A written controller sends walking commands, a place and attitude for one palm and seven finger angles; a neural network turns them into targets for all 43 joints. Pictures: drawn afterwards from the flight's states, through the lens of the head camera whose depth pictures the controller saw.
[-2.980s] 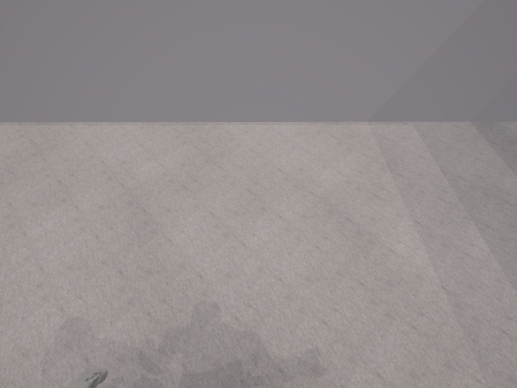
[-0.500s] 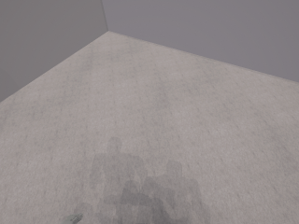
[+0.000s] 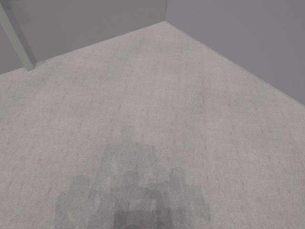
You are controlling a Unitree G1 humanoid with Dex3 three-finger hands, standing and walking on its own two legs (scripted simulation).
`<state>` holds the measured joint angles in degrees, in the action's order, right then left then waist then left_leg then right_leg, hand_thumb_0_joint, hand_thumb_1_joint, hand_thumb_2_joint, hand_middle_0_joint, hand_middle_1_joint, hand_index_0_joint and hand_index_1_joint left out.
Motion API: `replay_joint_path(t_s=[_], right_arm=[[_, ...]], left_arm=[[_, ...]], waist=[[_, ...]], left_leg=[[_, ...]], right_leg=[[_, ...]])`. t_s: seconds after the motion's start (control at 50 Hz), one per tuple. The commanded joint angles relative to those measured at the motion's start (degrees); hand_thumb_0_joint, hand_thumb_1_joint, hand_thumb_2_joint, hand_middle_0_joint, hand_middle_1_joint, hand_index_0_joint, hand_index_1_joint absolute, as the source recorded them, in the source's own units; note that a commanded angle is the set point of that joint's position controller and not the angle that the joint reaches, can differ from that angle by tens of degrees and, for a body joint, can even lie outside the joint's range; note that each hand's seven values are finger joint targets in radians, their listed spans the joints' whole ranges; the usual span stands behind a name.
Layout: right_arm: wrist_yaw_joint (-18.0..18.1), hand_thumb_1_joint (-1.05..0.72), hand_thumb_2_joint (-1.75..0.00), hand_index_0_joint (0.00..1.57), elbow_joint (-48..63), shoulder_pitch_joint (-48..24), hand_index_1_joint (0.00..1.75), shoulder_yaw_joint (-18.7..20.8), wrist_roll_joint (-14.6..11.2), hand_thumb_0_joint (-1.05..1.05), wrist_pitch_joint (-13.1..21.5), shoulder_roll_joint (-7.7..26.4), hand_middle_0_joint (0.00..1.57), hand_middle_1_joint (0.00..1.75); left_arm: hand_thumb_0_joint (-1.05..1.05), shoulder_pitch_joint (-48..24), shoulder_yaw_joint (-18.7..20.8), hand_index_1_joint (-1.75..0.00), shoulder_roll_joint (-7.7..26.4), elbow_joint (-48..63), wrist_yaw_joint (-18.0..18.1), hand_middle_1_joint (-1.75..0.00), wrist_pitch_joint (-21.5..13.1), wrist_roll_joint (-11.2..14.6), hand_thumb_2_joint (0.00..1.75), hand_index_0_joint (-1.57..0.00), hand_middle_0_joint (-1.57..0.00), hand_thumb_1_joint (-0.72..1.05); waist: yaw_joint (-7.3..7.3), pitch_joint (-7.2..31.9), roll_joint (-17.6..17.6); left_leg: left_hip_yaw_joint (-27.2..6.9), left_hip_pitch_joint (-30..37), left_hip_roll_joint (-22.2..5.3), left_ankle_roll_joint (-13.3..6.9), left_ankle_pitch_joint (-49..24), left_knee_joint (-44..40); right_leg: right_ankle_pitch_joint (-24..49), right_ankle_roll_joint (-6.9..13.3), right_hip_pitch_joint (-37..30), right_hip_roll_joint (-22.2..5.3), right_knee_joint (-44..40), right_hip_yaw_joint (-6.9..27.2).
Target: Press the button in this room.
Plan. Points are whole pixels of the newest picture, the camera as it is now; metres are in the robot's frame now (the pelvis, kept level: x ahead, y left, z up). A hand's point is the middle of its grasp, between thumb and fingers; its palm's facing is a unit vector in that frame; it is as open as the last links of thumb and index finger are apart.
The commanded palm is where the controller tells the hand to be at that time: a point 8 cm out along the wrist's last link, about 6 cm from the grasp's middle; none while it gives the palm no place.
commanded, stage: turn or walk to find it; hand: left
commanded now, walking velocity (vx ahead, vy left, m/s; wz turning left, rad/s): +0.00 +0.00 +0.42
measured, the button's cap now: out of the picture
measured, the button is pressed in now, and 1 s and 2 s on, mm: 0 0 0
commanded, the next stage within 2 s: none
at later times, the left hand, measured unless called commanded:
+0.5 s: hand out of the picture +0.05 +0.19 -0.14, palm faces +0.18 -0.94 -0.27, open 7.4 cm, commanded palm none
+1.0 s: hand out of the picture -0.15 +0.20 -0.18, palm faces +0.47 -0.86 -0.22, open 7.4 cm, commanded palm none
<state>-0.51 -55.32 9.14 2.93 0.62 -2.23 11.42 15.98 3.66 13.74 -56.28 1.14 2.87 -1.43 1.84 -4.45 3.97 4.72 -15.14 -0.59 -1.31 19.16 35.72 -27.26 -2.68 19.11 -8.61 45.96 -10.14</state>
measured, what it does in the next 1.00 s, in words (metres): steps on the spot, turning left: right foot, then left foot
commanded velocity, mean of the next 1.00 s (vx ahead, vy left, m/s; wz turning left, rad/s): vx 0.00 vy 0.00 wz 0.42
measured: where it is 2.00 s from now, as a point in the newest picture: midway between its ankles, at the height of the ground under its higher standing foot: outside the picture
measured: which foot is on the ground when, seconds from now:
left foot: down 0.00-0.48, up 0.50-0.94, down 0.96-1.00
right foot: up 0.00-0.46, down 0.48-0.96, up 0.98-1.00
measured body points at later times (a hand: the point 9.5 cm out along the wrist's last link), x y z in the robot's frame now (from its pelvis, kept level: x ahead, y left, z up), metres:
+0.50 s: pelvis -0.03 -0.02 +0.01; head +0.00 -0.04 +0.45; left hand +0.04 +0.24 -0.12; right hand +0.04 -0.26 -0.15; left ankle -0.01 +0.10 -0.72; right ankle -0.02 -0.13 -0.73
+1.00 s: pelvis -0.07 +0.00 +0.00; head -0.06 +0.04 +0.45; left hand -0.17 +0.24 -0.16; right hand +0.12 -0.19 -0.13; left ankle -0.11 +0.09 -0.73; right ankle -0.02 -0.13 -0.71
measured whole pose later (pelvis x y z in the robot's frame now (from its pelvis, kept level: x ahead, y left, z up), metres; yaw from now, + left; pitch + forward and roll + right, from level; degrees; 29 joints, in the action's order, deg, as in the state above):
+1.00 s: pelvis -0.07 +0.00 +0.00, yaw +24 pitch -2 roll +0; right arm -0.7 -54.9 8.1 3.2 0.6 -2.3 11.9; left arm 16.0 3.8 14.0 -56.5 1.1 2.7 -1.4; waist 2.1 -4.7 3.8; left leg 4.7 -15.7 -0.4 -1.2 18.1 36.2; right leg -27.4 -3.1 17.8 -8.9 45.2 -10.3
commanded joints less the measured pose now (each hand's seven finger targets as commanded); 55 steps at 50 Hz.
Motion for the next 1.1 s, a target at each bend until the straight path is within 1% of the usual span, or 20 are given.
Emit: replay_joint_path(t_s=[0.0,0.06,0.1,0.3,0.38,0.42,0.44,0.46,0.48,0.5,0.54,0.58,0.82,0.88,0.9,0.92,0.94,0.96,1.02,1.08], right_arm=[[1.88,-0.90,-0.90,0.20,1.97,4.42,0.30,2.48,0.63,0.00,1.42,11.92,0.20,0.30],[2.03,-0.90,-0.90,0.20,3.22,2.23,0.30,1.91,0.36,0.00,2.09,10.86,0.20,0.30],[2.07,-0.90,-0.90,0.20,3.00,3.50,0.30,1.96,0.09,0.00,2.32,10.73,0.20,0.30],[1.62,-0.90,-0.90,0.20,3.32,5.49,0.30,2.95,0.89,0.00,1.41,11.30,0.20,0.30],[1.38,-0.90,-0.90,0.20,3.91,3.82,0.30,3.17,0.98,0.00,1.08,11.41,0.20,0.30],[1.12,-0.90,-0.90,0.20,4.26,3.26,0.30,3.17,0.53,0.00,0.97,10.58,0.20,0.30],[0.84,-0.90,-0.90,0.20,4.33,3.61,0.30,2.98,0.11,0.00,1.04,8.65,0.20,0.30],[0.59,-0.90,-0.90,0.20,5.49,4.80,0.30,2.38,-0.30,0.00,1.12,4.82,0.20,0.30],[0.85,-0.90,-0.90,0.20,6.04,3.46,0.30,3.01,0.46,0.00,0.71,6.85,0.20,0.30],[0.61,-0.90,-0.90,0.20,5.37,3.12,0.30,3.52,0.75,0.00,-0.18,7.99,0.20,0.30],[0.00,-0.90,-0.90,0.20,2.51,5.37,0.30,3.53,0.85,0.00,-1.10,7.29,0.20,0.30],[-0.35,-0.90,-0.90,0.20,1.35,6.84,0.30,3.26,0.85,0.00,-1.08,6.28,0.20,0.30],[-0.19,-0.90,-0.90,0.20,3.29,-1.22,0.30,1.44,-0.08,0.00,-0.35,4.26,0.20,0.30],[0.02,-0.90,-0.90,0.20,2.54,2.49,0.30,1.37,-0.14,0.00,0.37,4.85,0.20,0.30],[-0.08,-0.90,-0.90,0.20,2.07,4.41,0.30,1.65,-0.09,0.00,0.74,6.23,0.20,0.30],[0.05,-0.90,-0.90,0.20,2.00,6.61,0.30,2.53,0.26,0.00,1.48,10.51,0.20,0.30],[0.43,-0.90,-0.90,0.20,2.00,8.77,0.30,3.66,0.36,0.00,1.55,15.68,0.20,0.30],[0.69,-0.90,-0.90,0.20,1.15,9.94,0.30,3.75,0.53,0.00,1.01,16.50,0.20,0.30],[1.75,-0.90,-0.90,0.20,3.23,1.96,0.30,2.22,0.68,0.00,1.26,11.71,0.20,0.30],[1.82,-0.90,-0.90,0.20,3.96,1.13,0.30,1.79,0.28,0.00,1.96,11.01,0.20,0.30]], left_arm=[[0.00,-5.16,1.20,-0.30,4.66,5.84,0.20,-0.30,-0.31,0.10,0.90,-0.20,-0.20,0.90],[0.00,-2.24,1.20,-0.30,4.27,3.94,-0.42,-0.30,-0.71,0.21,0.90,-0.20,-0.20,0.90],[0.00,-2.34,1.25,-0.30,4.46,3.77,-0.41,-0.30,-0.79,0.34,0.90,-0.20,-0.20,0.90],[0.00,-7.68,0.85,-0.30,3.35,7.20,0.11,-0.30,-0.73,0.61,0.90,-0.20,-0.20,0.90],[0.00,-4.43,0.69,-0.30,2.87,6.99,0.48,-0.30,-1.28,1.08,0.90,-0.20,-0.20,0.90],[0.00,-1.39,0.90,-0.30,3.56,6.36,0.69,-0.30,-1.92,1.12,0.90,-0.20,-0.20,0.90],[0.00,0.12,1.33,-0.30,5.75,6.17,0.96,-0.30,-2.51,0.70,0.90,-0.20,-0.20,0.90],[0.00,0.91,2.34,-0.30,10.91,6.37,1.41,-0.30,-3.07,-0.17,0.90,-0.20,-0.20,0.90],[0.00,0.28,2.13,-0.30,12.41,7.35,1.29,-0.30,-2.75,0.12,0.90,-0.20,-0.20,0.90],[0.00,-2.65,1.92,-0.30,10.00,8.03,1.50,-0.30,-2.55,0.35,0.90,-0.20,-0.20,0.90],[0.00,-7.62,1.12,-0.30,7.18,8.96,1.26,-0.30,-2.89,0.49,0.90,-0.20,-0.20,0.90],[0.00,-6.97,0.45,-0.30,5.33,8.47,0.95,-0.30,-3.44,0.54,0.90,-0.20,-0.20,0.90],[0.00,1.57,2.04,-0.30,9.51,4.41,0.97,-0.30,-2.97,-0.60,0.90,-0.20,-0.20,0.90],[0.00,0.11,2.20,-0.30,10.13,3.84,0.75,-0.30,-2.58,-0.24,0.90,-0.20,-0.20,0.90],[0.00,-0.35,2.09,-0.30,9.24,3.70,0.62,-0.30,-2.30,0.21,0.90,-0.20,-0.20,0.90],[0.00,0.80,1.79,-0.30,6.90,4.74,0.45,-0.30,-1.86,0.71,0.90,-0.20,-0.20,0.90],[0.00,-0.71,0.66,-0.30,3.07,6.82,0.22,-0.30,-1.54,0.80,0.90,-0.20,-0.20,0.90],[0.00,-3.59,0.56,-0.30,4.45,7.23,0.57,-0.30,-0.82,0.37,0.90,-0.20,-0.20,0.90],[0.00,-4.66,1.40,-0.30,5.10,5.09,-0.08,-0.30,-0.29,0.13,0.90,-0.20,-0.20,0.90],[0.00,-1.69,1.34,-0.30,4.81,3.32,-0.46,-0.30,-0.50,0.15,0.90,-0.20,-0.20,0.90]], waist=[[-3.66,3.76,-17.01],[-2.08,4.47,-10.73],[-2.40,5.10,-11.17],[-4.09,4.83,-12.31],[-2.42,6.78,-12.18],[-0.69,8.15,-10.06],[-0.03,9.13,-4.33],[0.06,9.20,11.70],[0.72,7.33,12.17],[-0.52,5.12,6.62],[-3.23,1.50,4.39],[-3.53,0.82,3.70],[0.88,3.51,7.37],[-1.46,6.05,7.34],[-2.70,6.95,3.51],[-3.81,9.52,-8.58],[-4.82,8.14,-23.48],[-6.00,7.91,-17.03],[-3.35,2.39,-14.85],[-1.94,3.61,-10.96]], left_leg=[[-18.85,6.21,-17.09,-8.01,-27.21,-17.72],[-14.73,8.51,-12.97,-6.76,-31.39,-17.20],[-13.75,9.84,-11.93,-6.50,-34.61,-16.95],[-23.02,7.46,-12.51,-9.20,-23.80,-17.64],[-24.91,3.26,-11.02,-8.47,-24.84,-15.12],[-23.81,-2.28,-8.44,-5.81,-20.55,-11.76],[-20.80,-7.80,-5.05,-2.72,-13.98,-7.10],[-10.82,-18.48,3.11,1.76,3.32,4.72],[-8.56,-18.21,4.20,2.74,13.90,16.60],[-10.42,-16.68,2.44,2.67,11.14,24.57],[-9.25,-16.69,0.85,3.35,4.81,32.01],[-7.57,-17.42,0.17,4.38,0.88,33.90],[-0.95,-8.25,-1.40,4.81,7.72,9.97],[1.02,-0.31,-0.28,3.91,-0.41,-2.82],[0.06,6.17,-1.03,3.32,-7.73,-10.35],[-10.13,14.04,-9.14,0.40,-17.15,-14.98],[-25.73,15.85,-21.80,-6.07,-37.08,-17.02],[-23.60,10.62,-23.80,-9.80,-34.90,-16.66],[-18.45,3.68,-15.57,-6.73,-19.80,-19.28],[-15.66,6.05,-12.17,-5.83,-21.74,-19.71]], right_leg=[[-1.44,-0.97,12.85,0.97,18.21,8.64],[5.06,-1.99,12.46,2.14,19.05,8.47],[6.16,-2.53,11.80,2.35,17.93,8.43],[1.95,-2.16,6.55,4.87,3.08,9.12],[4.78,-0.91,-2.03,6.88,-8.24,8.81],[13.53,-0.56,-11.54,6.62,-20.28,8.53],[16.23,0.54,-18.56,1.99,-27.04,12.55],[18.10,5.50,-24.14,-12.36,-30.71,26.91],[23.00,10.68,-15.53,-19.43,-31.28,30.20],[19.73,12.01,-9.81,-17.57,-32.04,25.81],[17.67,9.41,-6.35,-10.66,-31.50,18.56],[23.21,8.16,-7.63,-7.76,-29.72,12.81],[37.27,11.02,-12.70,-12.20,-23.45,8.82],[36.76,7.76,-11.24,-10.89,-18.00,5.47],[32.54,5.23,-7.42,-9.59,-13.53,3.31],[19.55,1.72,1.17,-4.96,-3.80,0.25],[-9.19,-2.00,12.94,1.76,7.50,0.22],[-9.99,-0.85,10.25,1.58,14.40,5.81],[1.27,-0.88,12.00,1.08,19.41,9.26],[6.60,-1.82,11.41,2.06,19.23,8.94]])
